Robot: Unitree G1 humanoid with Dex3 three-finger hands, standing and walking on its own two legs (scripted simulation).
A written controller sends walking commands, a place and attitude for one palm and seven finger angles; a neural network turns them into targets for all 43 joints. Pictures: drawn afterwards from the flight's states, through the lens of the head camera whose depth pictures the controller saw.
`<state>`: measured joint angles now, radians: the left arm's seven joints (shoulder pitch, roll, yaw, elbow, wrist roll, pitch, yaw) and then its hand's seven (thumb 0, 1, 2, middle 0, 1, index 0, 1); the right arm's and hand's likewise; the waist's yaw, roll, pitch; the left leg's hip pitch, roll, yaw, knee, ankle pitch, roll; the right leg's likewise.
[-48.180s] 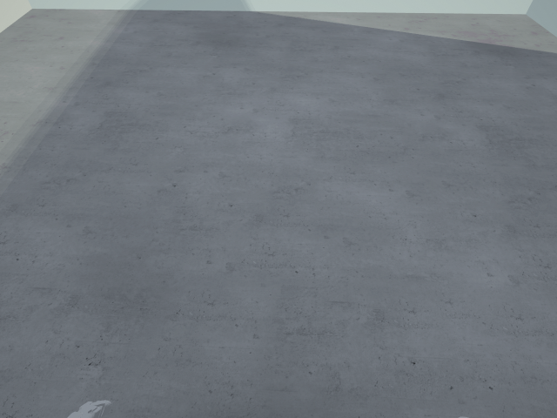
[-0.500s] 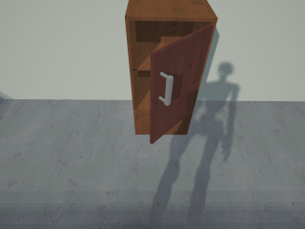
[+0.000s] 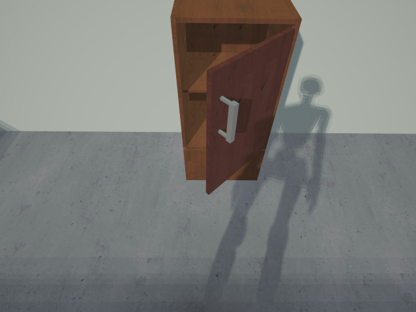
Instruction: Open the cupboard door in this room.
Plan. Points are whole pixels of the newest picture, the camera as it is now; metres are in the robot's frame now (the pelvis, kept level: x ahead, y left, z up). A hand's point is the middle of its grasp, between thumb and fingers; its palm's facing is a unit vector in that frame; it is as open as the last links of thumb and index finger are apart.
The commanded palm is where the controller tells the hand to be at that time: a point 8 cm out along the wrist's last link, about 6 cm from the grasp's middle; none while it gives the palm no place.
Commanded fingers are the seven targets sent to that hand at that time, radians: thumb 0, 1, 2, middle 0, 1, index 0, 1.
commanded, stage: look to check the result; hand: left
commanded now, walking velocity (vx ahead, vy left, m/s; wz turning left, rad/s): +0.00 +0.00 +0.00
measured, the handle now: (227, 120) +0.65 -0.02 -0.05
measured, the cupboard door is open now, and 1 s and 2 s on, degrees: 44 44 44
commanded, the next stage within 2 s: walk to a spot facing it in 0.14 s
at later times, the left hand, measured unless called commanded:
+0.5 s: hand out of the picture +0.02 +0.18 -0.18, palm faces -0.02 -0.98 -0.20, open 7.4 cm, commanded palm none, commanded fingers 0.00 0.90 0.90 -0.20 -0.30 -0.20 -0.30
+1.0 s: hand out of the picture +0.10 +0.16 -0.17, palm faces -0.23 -0.94 -0.25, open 7.4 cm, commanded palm none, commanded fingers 0.00 0.90 0.90 -0.20 -0.30 -0.20 -0.30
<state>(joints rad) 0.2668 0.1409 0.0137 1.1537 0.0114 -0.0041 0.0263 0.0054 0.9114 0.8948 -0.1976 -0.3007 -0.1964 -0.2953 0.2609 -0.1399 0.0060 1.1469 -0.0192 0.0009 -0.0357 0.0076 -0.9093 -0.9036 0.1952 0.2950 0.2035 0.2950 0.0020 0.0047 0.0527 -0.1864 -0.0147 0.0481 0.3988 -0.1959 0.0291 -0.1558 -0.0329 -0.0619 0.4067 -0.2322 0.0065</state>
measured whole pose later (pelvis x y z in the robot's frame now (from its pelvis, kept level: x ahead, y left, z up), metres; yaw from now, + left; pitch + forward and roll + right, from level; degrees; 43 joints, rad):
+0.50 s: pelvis +0.01 +0.00 -0.01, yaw -5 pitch +0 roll +1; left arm 0.25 0.16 0.06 1.09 0.02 0.04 0.01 0.01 0.91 0.89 -0.20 -0.30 -0.20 -0.30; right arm 0.23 -0.16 -0.03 1.09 -0.02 0.02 -0.05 0.01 -0.91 -0.90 0.20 0.30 0.20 0.30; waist 0.01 -0.01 0.07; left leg -0.22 0.02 0.12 0.48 -0.26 0.02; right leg -0.23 0.00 0.01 0.51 -0.28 0.00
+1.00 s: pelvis +0.00 -0.02 +0.00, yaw -20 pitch +2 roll +2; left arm 0.25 0.19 0.09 0.95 0.03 0.04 0.00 0.01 0.91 0.89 -0.20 -0.30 -0.20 -0.30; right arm 0.05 -0.21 -0.06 0.90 -0.01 0.05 -0.04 0.01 -0.91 -0.90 0.19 0.29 0.20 0.29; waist 0.05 -0.01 0.08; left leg -0.42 0.02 -0.03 0.89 -0.43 -0.05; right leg -0.27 0.09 0.16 0.48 -0.22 -0.05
